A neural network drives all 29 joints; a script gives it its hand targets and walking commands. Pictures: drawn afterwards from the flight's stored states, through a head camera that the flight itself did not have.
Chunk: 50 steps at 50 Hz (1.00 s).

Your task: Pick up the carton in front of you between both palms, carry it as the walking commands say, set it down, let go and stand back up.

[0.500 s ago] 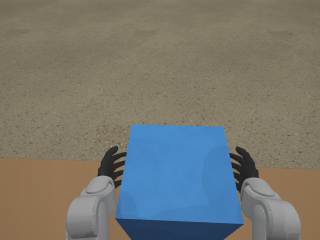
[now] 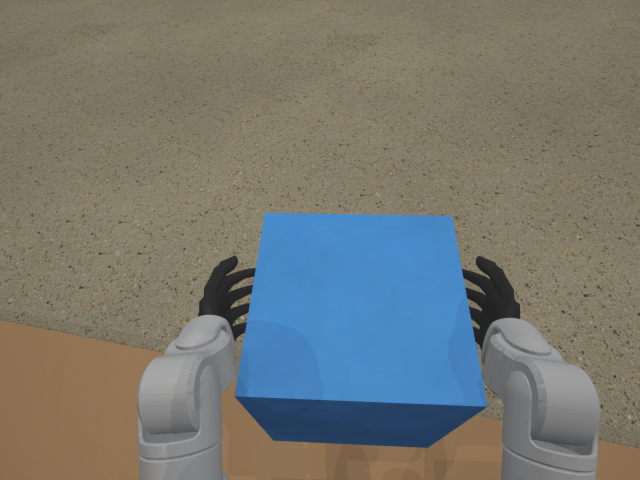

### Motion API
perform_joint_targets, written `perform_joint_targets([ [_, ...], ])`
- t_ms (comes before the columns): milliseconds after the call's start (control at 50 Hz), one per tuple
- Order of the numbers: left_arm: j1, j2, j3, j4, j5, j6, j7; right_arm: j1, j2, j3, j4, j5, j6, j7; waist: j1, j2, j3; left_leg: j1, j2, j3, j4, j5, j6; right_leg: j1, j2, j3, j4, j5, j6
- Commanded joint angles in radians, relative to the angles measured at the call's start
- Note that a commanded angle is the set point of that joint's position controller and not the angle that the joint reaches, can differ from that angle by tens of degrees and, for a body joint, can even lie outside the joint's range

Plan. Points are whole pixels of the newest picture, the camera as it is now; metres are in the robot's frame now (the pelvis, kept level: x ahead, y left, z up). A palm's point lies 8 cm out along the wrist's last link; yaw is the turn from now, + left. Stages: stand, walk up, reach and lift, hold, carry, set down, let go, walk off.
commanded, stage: carry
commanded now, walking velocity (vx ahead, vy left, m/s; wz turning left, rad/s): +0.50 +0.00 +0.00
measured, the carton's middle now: (353, 340) +0.28 +0.01 +0.02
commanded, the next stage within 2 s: none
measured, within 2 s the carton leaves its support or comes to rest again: neither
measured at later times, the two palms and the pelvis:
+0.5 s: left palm (282, 121) +0.67 +0.14 +0.08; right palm (456, 126) +0.64 -0.16 +0.08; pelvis +0.32 +0.03 +0.00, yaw -2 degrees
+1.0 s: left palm (308, 83) +1.02 +0.13 -0.04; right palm (425, 80) +1.04 -0.17 -0.04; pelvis +0.70 -0.02 -0.16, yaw -1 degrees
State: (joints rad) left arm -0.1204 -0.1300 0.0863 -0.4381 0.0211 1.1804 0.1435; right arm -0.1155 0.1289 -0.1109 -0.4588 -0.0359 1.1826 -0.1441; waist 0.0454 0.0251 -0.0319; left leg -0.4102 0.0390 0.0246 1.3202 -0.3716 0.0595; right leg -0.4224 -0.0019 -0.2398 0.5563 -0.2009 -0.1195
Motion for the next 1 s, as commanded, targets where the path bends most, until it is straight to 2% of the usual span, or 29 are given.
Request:
perform_joint_targets([
  [0, -0.535, -0.684, -0.626, -0.03, -0.255, -0.053, -0.08, -0.465, 0.675, 0.6, 0.031, 0.19, -0.049, 0.059, -0.027, -0.072, -0.307, -0.205, 0.046, -0.023, -0.003, 0.081, 0.02, 0.337, -0.288, 0.389, -0.282, 0.039, -0.056],
  [60, -0.602, -0.634, -0.567, 0.084, -0.207, -0.088, -0.065, -0.545, 0.644, 0.549, 0.154, 0.139, -0.087, 0.032, -0.035, -0.115, -0.272, -0.274, 0.058, 0.002, -0.105, 0.151, 0.001, 0.324, -0.267, 0.31, -0.303, 0.056, -0.072],
  [160, -0.723, -0.587, -0.462, 0.229, -0.151, -0.129, -0.015, -0.729, 0.622, 0.492, 0.282, 0.131, -0.129, -0.014, -0.01, -0.123, -0.211, -0.372, 0.053, 0.063, -0.366, 0.26, -0.011, 0.414, -0.22, 0.219, -0.255, 0.31, -0.066],
  [220, -0.77, -0.587, -0.426, 0.278, -0.14, -0.139, 0.009, -0.801, 0.634, 0.466, 0.322, 0.153, -0.136, -0.027, 0.009, -0.116, -0.183, -0.305, 0.008, 0.119, -0.602, 0.326, -0.001, 0.427, -0.173, 0.171, -0.219, 0.429, -0.055],
  [280, -0.816, -0.603, -0.408, 0.303, -0.14, -0.141, 0.022, -0.845, 0.644, 0.447, 0.336, 0.167, -0.134, -0.026, 0.015, -0.179, -0.191, -0.161, -0.044, 0.173, -0.717, 0.365, 0.026, 0.443, -0.168, 0.144, -0.197, 0.556, -0.031],
  [320, -0.837, -0.63, -0.417, 0.302, -0.145, -0.136, 0.021, -0.859, 0.649, 0.438, 0.341, 0.171, -0.13, -0.022, -0.035, -0.181, -0.256, 0.017, -0.085, 0.179, -0.783, 0.333, 0.047, 0.461, -0.165, 0.11, -0.073, 0.725, -0.001],
  [340, -0.858, -0.645, -0.433, 0.289, -0.153, -0.131, 0.019, -0.834, 0.652, 0.432, 0.349, 0.163, -0.13, -0.02, -0.122, -0.157, -0.359, 0.209, -0.087, 0.174, -0.757, 0.413, 0.059, 0.455, -0.162, 0.057, 0.152, 0.787, 0.037],
  [360, -0.888, -0.655, -0.446, 0.27, -0.161, -0.128, 0.018, -0.789, 0.654, 0.416, 0.36, 0.156, -0.129, -0.016, -0.217, -0.05, -0.415, 0.383, -0.065, 0.137, -0.759, 0.426, 0.036, 0.32, -0.098, 0.037, 0.445, 0.63, 0.058],
  [380, -0.856, -0.689, -0.455, 0.273, -0.168, -0.122, 0.014, -0.819, 0.627, 0.414, 0.349, 0.155, -0.128, -0.016, -0.145, 0.195, -0.512, 0.633, 0.17, -0.276, -0.762, 0.445, 0.175, 0.005, 0.01, 0.103, 0.724, 0.126, 0.086],
  [400, -0.839, -0.675, -0.439, 0.248, -0.161, -0.12, 0.013, -0.805, 0.67, 0.442, 0.351, 0.184, -0.125, -0.011, -0.15, 0.342, -0.514, 0.72, 0.268, -0.532, -0.895, 0.351, 0.273, -0.245, 0.114, 0.188, 0.913, -0.318, 0.094],
  [440, -0.865, -0.704, -0.412, 0.224, -0.129, -0.125, 0.015, -0.866, 0.765, 0.511, 0.276, 0.246, -0.13, 0.017, -0.152, 0.115, -0.434, 0.635, 0.255, -0.418, -0.869, 0.472, 0.255, -0.342, 0.027, 0.296, 0.896, -0.26, 0.057],
  [480, -0.855, -0.735, -0.416, 0.203, -0.11, -0.135, 0.007, -0.947, 0.819, 0.582, 0.201, 0.307, -0.146, 0.047, -0.121, 0.017, -0.405, 0.507, 0.231, -0.33, -0.868, 0.4, 0.202, -0.295, -0.028, 0.299, 0.728, -0.19, 0.058],
  [540, -0.779, -0.735, -0.457, 0.181, -0.097, -0.151, -0.002, -0.922, 0.824, 0.627, 0.16, 0.333, -0.163, 0.065, -0.112, 0.031, -0.386, 0.467, 0.214, -0.278, -0.893, 0.401, 0.197, -0.26, -0.03, 0.269, 0.518, -0.204, 0.077],
  [580, -0.735, -0.718, -0.481, 0.162, -0.097, -0.157, -0.005, -0.862, 0.793, 0.626, 0.152, 0.32, -0.166, 0.064, -0.126, 0.045, -0.377, 0.462, 0.201, -0.207, -0.868, 0.639, 0.2, -0.253, -0.002, 0.207, 0.415, -0.152, 0.086],
  [600, -0.724, -0.706, -0.488, 0.153, -0.098, -0.159, -0.005, -0.831, 0.768, 0.624, 0.149, 0.311, -0.165, 0.061, -0.131, 0.081, -0.408, 0.539, 0.206, -0.183, -0.811, 0.776, 0.187, -0.29, -0.015, 0.194, 0.529, -0.001, 0.084],
  [620, -0.704, -0.701, -0.493, 0.146, -0.106, -0.159, -0.006, -0.804, 0.748, 0.618, 0.153, 0.302, -0.164, 0.057, -0.165, 0.069, -0.381, 0.607, 0.135, -0.137, -0.789, 0.701, 0.154, -0.409, -0.008, 0.19, 0.465, 0.08, 0.081],
  [640, -0.717, -0.681, -0.497, 0.132, -0.112, -0.158, -0.006, -0.775, 0.727, 0.612, 0.173, 0.285, -0.163, 0.053, -0.196, 0.067, -0.362, 0.712, 0.107, -0.16, -0.734, 0.572, 0.137, -0.529, -0.019, 0.213, 0.379, 0.155, 0.082],
  [660, -0.705, -0.662, -0.494, 0.132, -0.108, -0.154, -0.005, -0.745, 0.709, 0.6, 0.188, 0.267, -0.161, 0.048, -0.214, 0.066, -0.339, 0.741, 0.101, -0.179, -0.717, 0.555, 0.143, -0.581, -0.011, 0.196, 0.332, 0.191, 0.081],
  [720, -0.684, -0.586, -0.452, 0.148, -0.072, -0.136, 0.005, -0.726, 0.665, 0.583, 0.226, 0.253, -0.151, 0.038, -0.212, -0.014, -0.228, 0.459, 0.039, -0.116, -0.721, 0.25, 0.136, -0.316, -0.008, 0.171, -0.012, 0.576, 0.081],
  [760, -0.681, -0.547, -0.42, 0.175, -0.055, -0.121, 0.014, -0.744, 0.661, 0.57, 0.262, 0.252, -0.145, 0.035, -0.164, 0.041, -0.176, 0.206, 0.031, -0.046, -0.694, 0.107, 0.105, -0.049, -0.008, 0.157, -0.071, 0.766, 0.061],
  [800, -0.681, -0.515, -0.391, 0.209, -0.047, -0.109, 0.022, -0.763, 0.648, 0.544, 0.303, 0.245, -0.138, 0.027, -0.115, 0.068, -0.153, 0.166, 0.028, -0.027, -0.606, 0.08, 0.083, 0.067, -0.01, 0.145, -0.089, 0.762, 0.061],
  [840, -0.683, -0.487, -0.368, 0.256, -0.056, -0.099, 0.03, -0.783, 0.63, 0.512, 0.336, 0.222, -0.125, 0.011, -0.045, 0.027, -0.153, 0.239, 0.002, -0.012, -0.422, 0.213, 0.072, 0.146, -0.009, 0.112, -0.171, 0.66, 0.058],
  [860, -0.684, -0.478, -0.355, 0.275, -0.063, -0.095, 0.033, -0.787, 0.621, 0.491, 0.356, 0.207, -0.118, -0.001, 0.011, -0.008, -0.184, 0.25, -0.013, 0.024, -0.242, 0.338, 0.058, 0.261, -0.007, 0.077, -0.238, 0.612, 0.059],
  [880, -0.691, -0.469, -0.335, 0.296, -0.072, -0.092, 0.036, -0.782, 0.597, 0.454, 0.375, 0.188, -0.11, -0.015, 0.053, -0.063, -0.229, 0.188, -0.033, 0.055, 0.017, 0.343, 0.039, 0.38, -0.04, 0.122, -0.228, 0.477, 0.052],
  [900, -0.73, -0.458, -0.337, 0.306, -0.084, -0.091, 0.036, -0.81, 0.585, 0.433, 0.381, 0.173, -0.105, -0.029, -0.007, -0.247, -0.269, -0.115, -0.096, 0.053, 0.289, -0.27, 0.021, 0.627, -0.178, 0.225, 0.06, 0.844, 0.027],
  [920, -0.746, -0.483, -0.351, 0.332, -0.134, -0.093, 0.038, -0.795, 0.569, 0.399, 0.39, 0.165, -0.095, -0.046, -0.01, -0.309, -0.37, -0.35, -0.089, -0.065, 0.384, -0.321, 0.006, 0.825, -0.303, 0.488, 0.173, 0.903, -0.043],
  [940, -0.772, -0.514, -0.364, 0.328, -0.175, -0.101, 0.038, -0.798, 0.574, 0.389, 0.382, 0.159, -0.093, -0.06, 0.031, -0.266, -0.397, -0.388, -0.077, -0.051, 0.375, -0.226, 0.004, 0.77, -0.33, 0.631, 0.077, 0.647, -0.085],
  [960, -0.823, -0.577, -0.389, 0.282, -0.203, -0.117, 0.036, -0.806, 0.615, 0.386, 0.348, 0.16, -0.103, -0.063, 0.035, -0.248, -0.447, -0.45, -0.075, -0.065, 0.375, -0.209, -0.003, 0.723, -0.39, 0.883, -0.119, 0.152, -0.21],
  [980, -0.887, -0.663, -0.427, 0.268, -0.229, -0.129, 0.023, -0.877, 0.657, 0.39, 0.317, 0.163, -0.123, -0.06, 0.036, -0.088, -0.409, -0.45, -0.043, -0.094, 0.367, -0.105, -0.001, 0.652, -0.39, 0.907, -0.144, 0.126, -0.201],
])
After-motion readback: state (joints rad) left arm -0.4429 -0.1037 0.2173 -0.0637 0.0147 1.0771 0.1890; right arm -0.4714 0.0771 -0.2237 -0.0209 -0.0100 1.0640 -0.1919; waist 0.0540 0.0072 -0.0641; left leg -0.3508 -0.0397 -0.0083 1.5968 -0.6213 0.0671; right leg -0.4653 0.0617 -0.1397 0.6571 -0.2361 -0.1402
